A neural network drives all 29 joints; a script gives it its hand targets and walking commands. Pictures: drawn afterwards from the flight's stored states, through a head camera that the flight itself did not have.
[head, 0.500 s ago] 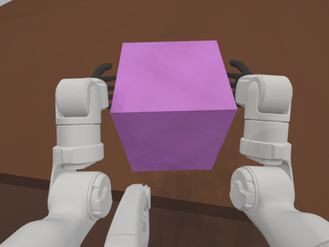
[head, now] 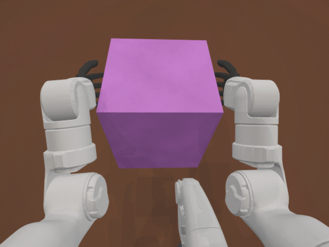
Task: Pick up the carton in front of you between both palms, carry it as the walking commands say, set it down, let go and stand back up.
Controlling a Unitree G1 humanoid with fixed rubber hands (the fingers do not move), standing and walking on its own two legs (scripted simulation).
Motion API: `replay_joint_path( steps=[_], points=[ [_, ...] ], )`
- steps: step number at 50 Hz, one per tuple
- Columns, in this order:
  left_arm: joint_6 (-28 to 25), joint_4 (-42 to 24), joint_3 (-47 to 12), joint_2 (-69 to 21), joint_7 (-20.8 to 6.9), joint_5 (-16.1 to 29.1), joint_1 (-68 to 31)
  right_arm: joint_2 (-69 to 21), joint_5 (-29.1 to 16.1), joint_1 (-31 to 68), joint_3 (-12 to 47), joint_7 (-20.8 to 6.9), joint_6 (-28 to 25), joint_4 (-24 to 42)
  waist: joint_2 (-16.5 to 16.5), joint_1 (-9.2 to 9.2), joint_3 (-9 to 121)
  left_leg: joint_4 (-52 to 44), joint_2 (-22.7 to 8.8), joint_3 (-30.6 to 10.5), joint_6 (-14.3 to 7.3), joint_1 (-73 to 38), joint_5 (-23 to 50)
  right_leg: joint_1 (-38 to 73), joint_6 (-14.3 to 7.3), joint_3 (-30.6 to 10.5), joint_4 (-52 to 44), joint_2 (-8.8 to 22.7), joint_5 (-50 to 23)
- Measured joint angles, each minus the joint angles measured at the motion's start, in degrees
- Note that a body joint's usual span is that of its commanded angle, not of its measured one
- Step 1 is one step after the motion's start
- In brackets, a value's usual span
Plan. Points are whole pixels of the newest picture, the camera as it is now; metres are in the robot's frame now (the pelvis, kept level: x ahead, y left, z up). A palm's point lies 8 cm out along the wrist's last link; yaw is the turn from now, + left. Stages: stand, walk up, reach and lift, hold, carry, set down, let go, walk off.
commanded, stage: carry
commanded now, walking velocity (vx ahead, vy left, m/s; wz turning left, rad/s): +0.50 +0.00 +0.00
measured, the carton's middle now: (158, 109) +0.40 -0.02 +0.11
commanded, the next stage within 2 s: none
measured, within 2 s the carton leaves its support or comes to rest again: neither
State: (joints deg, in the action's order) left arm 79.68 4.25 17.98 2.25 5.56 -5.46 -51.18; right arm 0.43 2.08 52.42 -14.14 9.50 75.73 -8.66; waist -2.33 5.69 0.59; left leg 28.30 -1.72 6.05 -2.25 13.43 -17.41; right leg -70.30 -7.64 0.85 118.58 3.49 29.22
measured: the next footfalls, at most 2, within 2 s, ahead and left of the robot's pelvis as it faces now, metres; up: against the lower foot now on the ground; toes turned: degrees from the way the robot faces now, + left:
right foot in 0.16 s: +0.35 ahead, -0.14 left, +0.16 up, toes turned -6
left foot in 0.74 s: +0.67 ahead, +0.05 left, +0.16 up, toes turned +6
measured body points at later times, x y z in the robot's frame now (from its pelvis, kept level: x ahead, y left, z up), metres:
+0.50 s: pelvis +0.30 -0.07 +0.14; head +0.33 -0.08 +0.59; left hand +0.68 +0.10 +0.32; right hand +0.70 -0.20 +0.31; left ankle +0.40 +0.06 -0.47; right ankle +0.31 -0.14 -0.58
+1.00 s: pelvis +0.61 -0.02 +0.17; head +0.65 +0.00 +0.62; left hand +0.98 +0.13 +0.25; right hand +0.98 -0.18 +0.26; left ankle +0.63 +0.04 -0.58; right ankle +0.64 -0.18 -0.51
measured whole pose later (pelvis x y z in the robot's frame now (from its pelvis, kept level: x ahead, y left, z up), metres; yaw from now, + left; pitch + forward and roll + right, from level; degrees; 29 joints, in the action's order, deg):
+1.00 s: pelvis +0.61 -0.02 +0.17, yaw -1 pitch +5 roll -1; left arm 74.6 10.9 13.8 -0.4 7.0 -4.7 -41.9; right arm -2.0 5.5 40.7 -15.4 6.6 72.9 -10.2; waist -0.9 0.3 0.9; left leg 20.1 0.6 7.4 -5.0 17.3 -8.4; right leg -35.7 1.5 2.3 54.6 4.5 15.8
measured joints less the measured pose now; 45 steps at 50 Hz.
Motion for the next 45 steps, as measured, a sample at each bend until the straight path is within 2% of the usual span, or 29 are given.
replay_joint_path(
  steps=[2, 5, 7, 8, 9, 10, 12, 14, 15, 17, 20, 25, 29, 32, 35, 37, 38, 39, 41, 42, 45],
  points=[
    [0.4, 1.4, -1.2, -0.2, 0.7, 0.0, -0.7, 0.3, 0.4, -0.4, -1.2, -0.7, 0.9, 0.1, 0.1, -1.26, 1.1, -5.8, -1.7, -1.1, 0.9, -5.3, 0.5, -3.2, 0.7, 2.1, -7.3, 2.2, -2.5],
    [1.2, 4.5, -3.0, -0.1, 1.7, 0.6, -2.0, 1.1, 1.1, 0.1, -3.0, -1.7, 2.4, -1.3, 1.5, -3.49, 3.7, -16.2, -5.0, -0.9, 1.0, -12.3, 3.6, 0.5, 0.4, 7.6, -28.8, 3.6, -7.1],
    [1.0, 7.5, -4.1, 0.1, 2.4, 1.4, -3.1, 1.5, 2.0, 0.5, -4.2, -2.5, 2.8, -2.8, 1.5, -5.24, 5.0, -17.8, -6.5, 0.5, 1.3, -14.4, 6.2, 8.1, -0.4, 10.1, -42.9, 1.7, -8.9],
    [0.7, 9.1, -4.7, 0.1, 2.7, 1.7, -3.2, 1.6, 2.5, 0.2, -4.8, -2.9, 2.8, -3.6, 1.2, -6.50, 5.3, -15.2, -7.1, 1.1, 1.5, -14.1, 7.2, 13.4, -0.6, 10.8, -49.7, 0.0, -8.5],
    [0.1, 10.5, -5.2, -0.2, 2.9, 2.0, -3.0, 1.8, 3.0, 0.0, -5.3, -3.4, 2.6, -4.6, 1.7, -8.50, 4.8, -8.8, -8.4, 1.2, 1.4, -12.5, 8.2, 16.7, -0.3, 11.2, -52.5, -1.5, -11.1],
    [-0.6, 11.3, -5.9, -0.6, 3.2, 2.1, -2.6, 2.1, 3.4, -0.3, -5.8, -3.9, 2.2, -5.4, 2.1, -10.44, 3.9, 3.3, -8.8, -0.9, 1.2, -8.1, 12.4, 18.6, 0.1, 11.5, -52.7, -2.2, -11.2],
    [-1.7, 12.0, -6.9, -1.3, 3.7, 2.5, -1.1, 2.4, 3.9, -1.3, -6.4, -4.7, 1.5, -6.4, 2.5, -13.36, 2.3, 35.8, -4.0, -9.2, 0.7, 4.5, 11.5, 22.1, 0.6, 11.0, -54.4, -2.9, -10.1],
    [-2.0, 11.0, -7.8, -1.5, 4.1, 3.5, 1.1, 1.9, 4.5, -2.6, -6.5, -4.8, 1.7, -5.5, 3.7, -14.48, 0.6, 58.8, 0.4, -12.2, -1.0, 14.3, 9.2, 27.1, 1.0, 10.6, -58.8, -3.8, -9.9],
    [-2.0, 10.1, -7.9, -1.4, 4.2, 4.0, 1.9, 1.5, 4.8, -3.3, -6.4, -4.8, 1.9, -4.3, 4.0, -14.40, -0.1, 65.1, 1.5, -12.0, -1.9, 18.5, 7.6, 29.6, 1.4, 10.5, -61.5, -4.1, -10.2],
    [-2.1, 8.2, -7.8, -1.2, 4.3, 4.7, 2.5, 0.7, 5.0, -4.2, -6.0, -4.6, 2.3, -1.4, 4.0, -13.57, -1.5, 69.3, 2.2, -10.4, -2.9, 25.6, 4.0, 34.4, 1.5, 10.2, -66.7, -4.3, -10.7],
    [-2.5, 5.1, -6.4, -1.4, 4.3, 4.6, 1.9, 0.5, 4.5, -4.2, -5.1, -4.1, 2.4, 2.6, 3.4, -11.87, -2.5, 62.2, 1.2, -6.9, -3.1, 32.5, -1.9, 40.6, 1.7, 9.4, -73.6, -4.0, -11.2],
    [-2.2, 2.6, -3.9, -2.2, 3.8, 2.9, 0.0, 1.4, 3.5, -2.3, -3.5, -3.4, 2.1, 3.9, 3.9, -9.14, 0.4, 46.3, -2.4, -3.9, -1.5, 37.9, 5.5, 49.0, 2.6, 7.9, -82.8, -4.3, -10.8],
    [-1.4, 5.1, -2.9, -2.1, 2.7, 1.6, -0.9, 2.5, 2.6, -0.7, -2.5, -3.7, 3.0, 0.3, 4.5, -7.46, 4.5, 28.9, -3.6, -3.4, 0.0, 35.2, 11.5, 56.1, 4.0, 6.8, -89.3, -4.5, -9.5],
    [-0.6, 8.0, -3.0, -2.0, 2.1, 0.8, -1.2, 3.5, 2.1, 0.3, -1.9, -3.6, 3.5, -3.8, 4.6, -7.00, 7.2, 17.0, -3.1, -2.2, -0.2, 30.5, 14.2, 61.6, 5.1, 5.9, -93.0, -4.4, -7.6],
    [-0.2, 10.7, -3.1, -1.7, 1.7, 0.3, -1.2, 4.1, 1.7, 1.2, -1.3, -3.6, 3.3, -8.1, 4.3, -6.57, 8.7, 6.8, -1.2, -0.1, -1.0, 24.2, 15.6, 66.9, 6.5, 5.3, -94.4, -3.8, -4.3],
    [-0.1, 12.1, -2.8, -1.2, 1.4, 0.2, -1.0, 4.0, 1.8, 1.9, -0.8, -3.6, 2.6, -11.1, 4.0, -6.17, 8.7, 0.3, 0.5, 2.0, -1.2, 17.8, 16.6, 68.5, 7.4, 5.6, -89.8, -2.8, -1.0],
    [-0.3, 12.7, -2.7, -0.7, 1.2, 0.2, -0.8, 3.4, 2.0, 1.8, -0.6, -3.5, 1.8, -12.2, 3.1, -5.55, 8.7, 0.7, 1.3, 2.4, -2.8, 16.5, 13.9, 67.1, 7.7, 5.8, -83.8, -1.6, 0.3],
    [-0.9, 13.4, -2.4, -0.2, 1.0, 0.3, -0.3, 2.7, 2.4, 1.3, -0.4, -3.5, 0.9, -12.9, 2.1, -4.86, 8.2, 3.1, 1.8, 2.8, -3.6, 16.6, 11.7, 64.0, 7.9, 4.5, -75.4, -1.1, -1.6],
    [-1.8, 14.4, -1.9, 0.2, 0.8, 0.7, 1.3, 1.2, 3.1, -0.3, 0.0, -3.2, -0.1, -13.6, 2.0, -4.10, 6.6, 4.6, 1.8, 2.7, -3.7, 15.6, 9.3, 56.3, 7.7, 1.3, -59.0, -2.8, -2.9],
    [-2.0, 14.4, -2.0, 0.1, 0.7, 0.7, 2.1, 0.8, 3.1, -1.7, 0.1, -3.1, -0.3, -13.1, 2.1, -4.01, 5.7, 3.7, 1.7, 2.5, -3.2, 14.3, 9.3, 52.6, 7.4, 0.7, -53.8, -3.4, -4.2],
    [-2.4, 12.7, -3.2, -0.6, 1.0, 0.7, 4.5, 0.0, 2.7, -6.0, 0.2, -3.0, -0.5, -9.2, 1.8, -4.44, 2.9, -0.9, 1.9, 2.0, -3.0, 10.2, 9.4, 43.6, 7.3, 0.8, -51.7, -2.5, -9.3]
  ],
)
